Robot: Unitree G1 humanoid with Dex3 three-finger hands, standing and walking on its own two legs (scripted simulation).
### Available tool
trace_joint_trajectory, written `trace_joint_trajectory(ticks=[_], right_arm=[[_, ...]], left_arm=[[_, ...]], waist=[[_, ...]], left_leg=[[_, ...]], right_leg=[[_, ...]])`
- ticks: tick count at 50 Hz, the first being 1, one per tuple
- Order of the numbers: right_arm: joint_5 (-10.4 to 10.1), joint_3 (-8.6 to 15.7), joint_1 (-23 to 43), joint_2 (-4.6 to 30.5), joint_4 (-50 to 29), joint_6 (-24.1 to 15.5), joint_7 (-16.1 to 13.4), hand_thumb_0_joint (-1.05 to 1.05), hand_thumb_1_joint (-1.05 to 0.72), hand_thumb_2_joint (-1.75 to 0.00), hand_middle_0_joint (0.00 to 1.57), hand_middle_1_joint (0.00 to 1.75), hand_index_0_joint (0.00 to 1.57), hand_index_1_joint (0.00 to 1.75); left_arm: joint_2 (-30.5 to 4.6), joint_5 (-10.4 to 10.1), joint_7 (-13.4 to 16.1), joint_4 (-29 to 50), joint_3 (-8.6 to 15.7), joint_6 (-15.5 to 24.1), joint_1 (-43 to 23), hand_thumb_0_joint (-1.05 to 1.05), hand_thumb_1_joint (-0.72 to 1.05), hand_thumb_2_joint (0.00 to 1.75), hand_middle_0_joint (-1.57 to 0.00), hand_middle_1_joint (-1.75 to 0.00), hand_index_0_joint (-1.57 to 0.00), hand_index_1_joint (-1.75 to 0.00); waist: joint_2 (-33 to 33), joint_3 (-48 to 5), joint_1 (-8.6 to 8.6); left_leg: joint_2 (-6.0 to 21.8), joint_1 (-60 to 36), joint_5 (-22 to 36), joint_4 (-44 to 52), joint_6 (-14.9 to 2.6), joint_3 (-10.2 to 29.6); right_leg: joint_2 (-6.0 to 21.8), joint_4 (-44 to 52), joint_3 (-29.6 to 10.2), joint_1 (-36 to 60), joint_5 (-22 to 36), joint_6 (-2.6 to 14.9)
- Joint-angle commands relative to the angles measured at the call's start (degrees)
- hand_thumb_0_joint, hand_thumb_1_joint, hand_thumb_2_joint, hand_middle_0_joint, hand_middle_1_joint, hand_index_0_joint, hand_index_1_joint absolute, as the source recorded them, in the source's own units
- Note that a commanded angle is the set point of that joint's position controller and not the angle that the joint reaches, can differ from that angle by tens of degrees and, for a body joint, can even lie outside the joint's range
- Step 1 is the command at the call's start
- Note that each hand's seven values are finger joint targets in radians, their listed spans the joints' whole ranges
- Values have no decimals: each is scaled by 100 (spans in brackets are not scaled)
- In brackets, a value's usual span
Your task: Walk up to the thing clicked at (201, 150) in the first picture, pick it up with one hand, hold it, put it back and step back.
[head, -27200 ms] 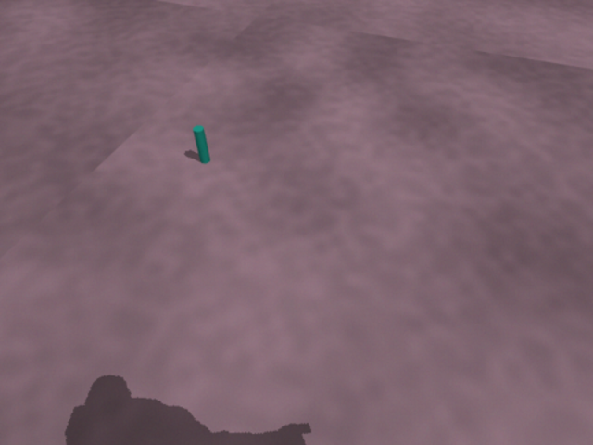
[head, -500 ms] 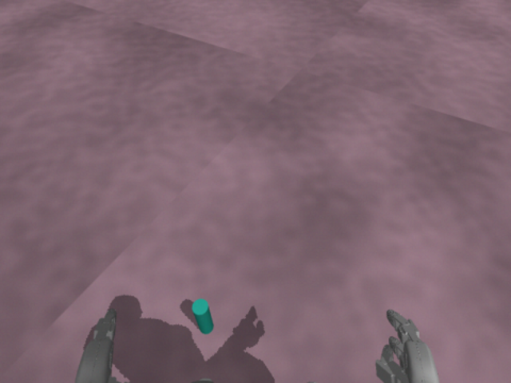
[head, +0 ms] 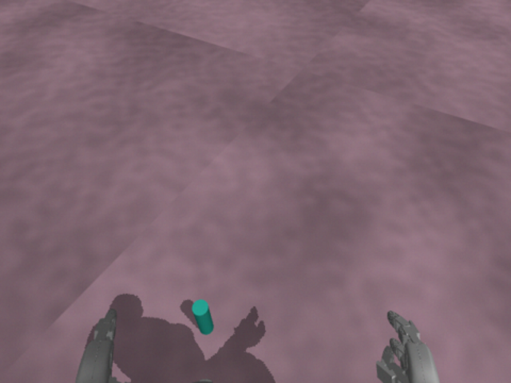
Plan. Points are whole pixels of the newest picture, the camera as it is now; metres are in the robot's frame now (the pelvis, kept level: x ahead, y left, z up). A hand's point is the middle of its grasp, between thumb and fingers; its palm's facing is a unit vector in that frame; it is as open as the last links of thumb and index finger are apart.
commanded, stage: home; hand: left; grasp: from the side
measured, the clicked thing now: (203, 318) +0.43 +0.17 -0.62
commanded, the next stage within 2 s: stand in 0.28 s
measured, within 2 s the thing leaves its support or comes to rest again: neither
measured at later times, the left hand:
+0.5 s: hand (139, 367) +0.17 +0.18 -0.06, palm faces +0.12 -0.95 -0.28, open 16.8 cm
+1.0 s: hand out of the picture +0.10 +0.24 -0.11, palm faces -0.01 -0.94 -0.35, open 7.7 cm
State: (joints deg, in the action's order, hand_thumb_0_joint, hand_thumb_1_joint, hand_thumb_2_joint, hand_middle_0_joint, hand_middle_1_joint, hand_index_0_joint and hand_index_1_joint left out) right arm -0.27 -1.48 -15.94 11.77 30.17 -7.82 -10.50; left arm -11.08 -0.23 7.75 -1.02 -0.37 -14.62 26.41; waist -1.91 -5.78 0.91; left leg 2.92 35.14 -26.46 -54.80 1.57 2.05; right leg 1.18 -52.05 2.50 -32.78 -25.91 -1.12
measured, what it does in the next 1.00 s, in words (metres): stands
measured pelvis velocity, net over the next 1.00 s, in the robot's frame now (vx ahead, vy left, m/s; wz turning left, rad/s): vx -0.01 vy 0.01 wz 0.00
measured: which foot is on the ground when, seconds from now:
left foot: down 0.00-1.00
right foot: down 0.00-1.00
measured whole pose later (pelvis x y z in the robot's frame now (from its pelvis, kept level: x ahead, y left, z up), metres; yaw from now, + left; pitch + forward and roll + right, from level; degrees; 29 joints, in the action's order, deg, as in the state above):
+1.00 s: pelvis -0.01 +0.01 +0.02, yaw +0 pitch -1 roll +0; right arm 3.1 2.0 -11.6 17.9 48.4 -0.7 -0.9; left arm -18.7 2.8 1.2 -40.4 1.3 -0.7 15.1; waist 0.9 1.2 -0.7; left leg 0.6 22.4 -22.0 -45.0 0.3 0.2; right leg 3.4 -44.7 1.1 -21.3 -22.7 -1.8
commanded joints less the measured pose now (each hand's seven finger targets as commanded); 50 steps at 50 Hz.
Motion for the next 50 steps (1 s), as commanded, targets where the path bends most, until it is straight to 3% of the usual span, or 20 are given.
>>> trace_joint_trajectory(ticks=[1, 6, 10, 15, 19, 21, 22, 27, 28, 29, 35, 36, 37, 40, 42, 45, 47, 50], right_arm=[[17, 293, 420, 645, -922, -354, -57, 0, -90, -90, 20, 30, 20, 30], [18, 323, 367, 676, -904, -342, -70, 0, -90, -90, 20, 30, 20, 30], [13, 305, 429, 654, -914, -320, -53, 0, -90, -90, 20, 30, 20, 30], [11, 321, 376, 671, -902, -327, -48, 0, -90, -90, 20, 30, 20, 30], [10, 298, 406, 643, -914, -333, -55, 0, -90, -90, 20, 30, 20, 30], [15, 313, 405, 665, -920, -319, -63, 0, -90, -90, 20, 30, 20, 30], [9, 305, 393, 667, -912, -321, -53, 0, -90, -90, 20, 30, 20, 30], [14, 319, 429, 681, -899, -334, -44, 0, -90, -90, 20, 30, 20, 30], [13, 296, 452, 664, -907, -327, -38, 0, -90, -90, 20, 30, 20, 30], [17, 308, 423, 665, -912, -318, -41, 0, -90, -90, 20, 30, 20, 30], [16, 288, 436, 644, -938, -327, -46, 0, -90, -90, 20, 30, 20, 30], [663, 561, 669, 1547, 274, 85, 295, 0, -90, -90, 20, 30, 20, 30], [705, 592, 539, 1503, 478, 240, 489, 0, -90, -90, 20, 30, 20, 30], [495, 566, 662, 1359, 605, 382, 732, 0, -90, -90, 20, 30, 20, 30], [358, 580, 642, 1416, 761, 384, 877, 0, -90, -90, 20, 30, 20, 30], [317, 636, 769, 1438, 1024, 423, 941, 0, -90, -90, 20, 30, 20, 30], [320, 612, 784, 1353, 1198, 486, 956, 0, -90, -90, 20, 30, 20, 30], [302, 620, 721, 1463, 1478, 518, 964, 0, -90, -90, 20, 30, 20, 30]], left_arm=[[-555, 45, 64, 1025, 302, 297, -220, 0, -59, 4, -4, -5, -5, -5], [-569, 42, 59, 1039, 300, 270, -163, 0, -58, 4, -5, -6, -5, -5], [-550, 37, 57, 952, 313, 272, -155, 0, -57, 5, -5, -6, -5, -6], [-586, 38, 62, 1155, 349, 290, -112, 0, -57, 5, -5, -6, -5, -5], [-546, 34, 73, 1033, 308, 283, -208, 0, -53, 7, -5, -6, -5, -6], [-595, 34, 61, 1064, 356, 304, -167, 0, -37, 23, -20, -22, -20, -22], [-568, 30, 55, 1085, 310, 287, -178, 0, -29, 31, -20, -30, -20, -30], [-524, 37, 73, 1037, 283, 299, -215, 0, 11, 71, -20, -30, -20, -30], [-588, 28, 76, 1161, 306, 310, -283, 0, 19, 79, -20, -30, -20, -30], [-533, 36, 83, 1002, 306, 300, -162, 0, 27, 87, -20, -30, -20, -30], [-594, 41, 75, 1082, 330, 308, -137, 0, 75, 90, -20, -30, -20, -30], [-1444, 563, -214, -929, 570, 926, -1061, 0, 83, 90, -20, -30, -20, -30], [-1480, 622, -356, -1440, 609, 1173, -891, 0, 90, 90, -20, -30, -20, -30], [-1488, 448, -537, -1990, 495, 1484, -1035, 0, 90, 90, -20, -30, -20, -30], [-1499, 357, -598, -2379, 477, 1559, -1188, 0, 90, 90, -20, -30, -20, -30], [-1572, 286, -603, -3001, 473, 1630, -1244, 0, 90, 90, -20, -30, -20, -30], [-1684, 308, -592, -3324, 476, 1670, -1446, 0, 90, 90, -20, -30, -20, -30], [-1705, 278, -571, -3726, 459, 1695, -1554, 0, 90, 90, -20, -30, -20, -30]], waist=[[27, -423, 21], [120, -647, 69], [70, -453, 13], [-54, -664, 3], [53, -460, 62], [133, -538, 48], [138, -480, 44], [69, -490, 60], [-65, -392, -14], [55, -431, 45], [-6, -504, -1], [465, 337, -170], [615, -111, -173], [328, 12, -155], [266, 55, -198], [175, -82, -226], [386, 122, -137], [171, 261, -130]], left_leg=[[-208, -386, 897, 970, -147, -190], [-216, -514, 1372, 810, -165, -241], [-225, -395, 1087, 900, -153, -236], [-209, -550, 1320, 895, -138, -225], [-214, -475, 1148, 879, -155, -244], [-227, -452, 1171, 836, -170, -261], [-222, -479, 1150, 874, -167, -252], [-199, -491, 1131, 938, -143, -207], [-212, -390, 996, 980, -137, -203], [-213, -418, 986, 950, -149, -214], [-204, -471, 1003, 984, -140, -193], [-7, -682, 1678, 1153, -373, 132], [4, -882, 1781, 1021, -492, -24], [-48, -1098, 1510, 1320, -588, 100], [-42, -1283, 1336, 1514, -522, 136], [-30, -1466, 1585, 1627, -510, 185], [-98, -1514, 1397, 1706, -469, 86], [-1, -1736, 1652, 2007, -482, 225]], right_leg=[[-197, 919, 163, 175, 816, 112], [-175, 892, 110, 292, 1352, 75], [-182, 933, 135, 239, 1038, 100], [-183, 850, 129, 319, 1237, 120], [-177, 935, 119, 233, 1105, 96], [-161, 963, 99, 276, 1157, 86], [-167, 957, 112, 253, 1123, 92], [-195, 886, 158, 247, 1057, 117], [-187, 915, 160, 215, 921, 133], [-187, 942, 149, 214, 917, 119], [-199, 923, 171, 212, 889, 128], [311, 1078, -362, 812, 1172, 466], [412, 1060, -525, 1062, 1496, 596], [416, 1200, -616, 998, 1256, 579], [426, 1301, -608, 998, 1085, 534], [455, 1484, -577, 1342, 1523, 443], [558, 1795, -708, 1320, 1407, 445], [498, 1874, -557, 1419, 1599, 384]])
